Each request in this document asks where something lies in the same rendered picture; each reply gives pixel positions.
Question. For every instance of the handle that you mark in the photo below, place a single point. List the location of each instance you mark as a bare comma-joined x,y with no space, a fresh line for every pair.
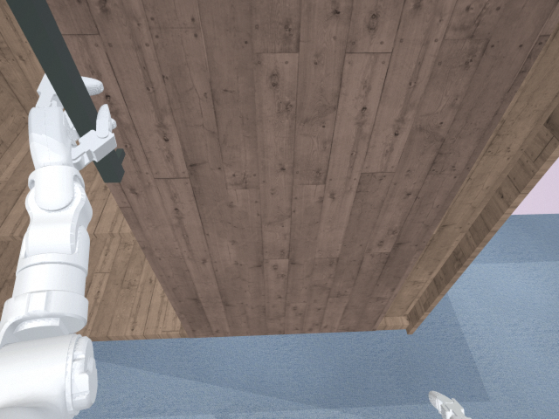
40,28

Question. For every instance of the left robot forearm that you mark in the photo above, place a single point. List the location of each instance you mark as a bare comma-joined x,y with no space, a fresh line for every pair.
48,299

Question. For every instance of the left robot upper arm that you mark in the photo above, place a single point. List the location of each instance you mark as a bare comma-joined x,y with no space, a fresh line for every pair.
49,378

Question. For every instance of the wardrobe door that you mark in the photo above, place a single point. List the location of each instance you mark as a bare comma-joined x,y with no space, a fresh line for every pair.
533,103
287,161

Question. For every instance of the robot left hand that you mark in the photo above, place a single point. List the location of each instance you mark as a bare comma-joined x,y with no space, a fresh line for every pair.
52,134

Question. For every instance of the robot right hand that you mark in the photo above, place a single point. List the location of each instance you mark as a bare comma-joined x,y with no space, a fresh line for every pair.
448,408

